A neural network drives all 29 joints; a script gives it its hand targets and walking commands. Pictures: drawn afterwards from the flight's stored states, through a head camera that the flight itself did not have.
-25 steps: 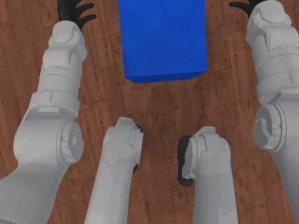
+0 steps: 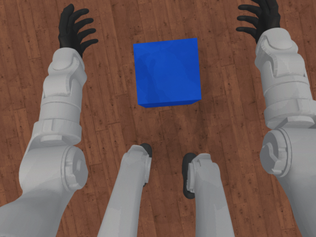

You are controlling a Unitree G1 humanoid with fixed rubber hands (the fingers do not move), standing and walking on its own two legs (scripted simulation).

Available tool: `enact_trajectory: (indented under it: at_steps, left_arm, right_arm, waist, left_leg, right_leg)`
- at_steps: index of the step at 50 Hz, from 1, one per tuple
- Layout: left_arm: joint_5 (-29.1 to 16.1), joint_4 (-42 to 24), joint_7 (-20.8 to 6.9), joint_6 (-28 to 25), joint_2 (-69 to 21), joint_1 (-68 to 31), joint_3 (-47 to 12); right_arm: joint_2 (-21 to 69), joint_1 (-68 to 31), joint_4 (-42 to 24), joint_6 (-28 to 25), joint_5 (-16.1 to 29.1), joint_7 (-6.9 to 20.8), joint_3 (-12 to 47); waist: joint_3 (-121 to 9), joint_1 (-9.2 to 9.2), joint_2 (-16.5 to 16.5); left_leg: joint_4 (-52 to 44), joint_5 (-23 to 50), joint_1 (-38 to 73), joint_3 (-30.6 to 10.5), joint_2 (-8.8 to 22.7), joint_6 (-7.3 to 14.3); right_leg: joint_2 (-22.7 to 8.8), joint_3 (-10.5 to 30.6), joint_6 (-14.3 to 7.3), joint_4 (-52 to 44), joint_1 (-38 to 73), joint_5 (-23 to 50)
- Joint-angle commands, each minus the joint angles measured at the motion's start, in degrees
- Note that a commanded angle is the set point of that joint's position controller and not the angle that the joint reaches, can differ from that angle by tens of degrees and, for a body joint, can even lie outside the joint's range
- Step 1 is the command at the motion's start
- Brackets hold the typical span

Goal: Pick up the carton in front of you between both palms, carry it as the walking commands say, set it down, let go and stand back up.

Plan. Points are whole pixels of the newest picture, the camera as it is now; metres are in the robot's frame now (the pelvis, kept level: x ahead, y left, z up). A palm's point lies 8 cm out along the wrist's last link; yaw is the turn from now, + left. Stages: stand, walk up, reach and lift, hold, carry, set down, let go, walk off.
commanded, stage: set down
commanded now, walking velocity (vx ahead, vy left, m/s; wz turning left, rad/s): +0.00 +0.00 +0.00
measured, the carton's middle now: (166, 79) +0.52 +0.04 -0.45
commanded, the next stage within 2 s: let go in 0.12 s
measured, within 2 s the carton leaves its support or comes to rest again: neither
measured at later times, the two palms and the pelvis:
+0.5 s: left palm (26, 73) +0.41 +0.25 +0.02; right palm (313, 74) +0.45 -0.18 +0.01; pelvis +0.05 +0.01 +0.13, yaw -2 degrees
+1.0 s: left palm out of the picture +0.26 +0.24 +0.13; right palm out of the picture +0.29 -0.23 +0.12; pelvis +0.10 +0.00 +0.20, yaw +0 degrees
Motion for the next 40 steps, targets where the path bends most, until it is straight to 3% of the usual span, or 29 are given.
enact_trajectory:
  at_steps: [1,10,17,23,34,40]
  left_arm:
    - [1.22,-6.06,-0.48,-1.67,6.26,-10.84,1.19]
    - [5.77,-5.56,-2.56,-3.21,4.59,-4.75,2.41]
    - [9.95,-11.53,-6.86,-4.33,5.72,12.88,-0.20]
    - [7.94,-16.56,-8.70,-5.93,5.51,25.24,-5.01]
    - [4.47,-17.08,-8.18,-10.64,2.48,50.99,-10.38]
    - [3.63,-21.28,-7.48,-12.24,2.77,63.02,-12.96]
  right_arm:
    - [-5.83,-13.83,-5.70,-1.69,-0.87,0.56,-1.43]
    - [-2.58,-6.37,-5.43,-2.86,-5.03,0.78,-4.22]
    - [3.92,12.93,-16.82,-3.51,-7.82,-2.87,-4.33]
    - [4.93,26.23,-25.41,-5.75,-5.86,-2.81,-1.76]
    - [5.67,53.87,-23.93,-11.23,-4.41,-0.14,0.96]
    - [5.00,65.96,-27.09,-13.22,-3.32,0.68,2.80]
  waist:
    - [-59.00,1.60,-3.42]
    - [-56.98,0.69,-3.13]
    - [-58.64,0.09,-1.35]
    - [-48.07,-0.55,0.81]
    - [-33.01,-2.19,3.07]
    - [-24.21,-2.81,3.04]
  left_leg:
    - [-9.25,22.53,37.00,4.62,-1.44,-2.10]
    - [-19.29,23.96,44.58,4.27,-0.92,-1.88]
    - [-26.10,30.38,58.23,3.54,-0.95,-0.32]
    - [-32.22,32.25,71.93,0.75,0.50,0.24]
    - [-39.81,42.38,90.52,-3.06,2.26,-0.49]
    - [-46.00,40.08,94.96,-2.47,1.77,-0.64]
  right_leg:
    - [1.36,-1.99,1.06,-11.41,34.62,19.09]
    - [0.91,-1.37,1.81,-22.05,43.94,22.15]
    - [0.91,-0.79,2.44,-29.61,55.14,29.65]
    - [0.49,-1.21,2.06,-36.69,54.37,24.84]
    - [0.02,-0.85,1.22,-45.89,59.76,23.87]
    - [-0.56,0.04,0.75,-51.73,71.89,25.41]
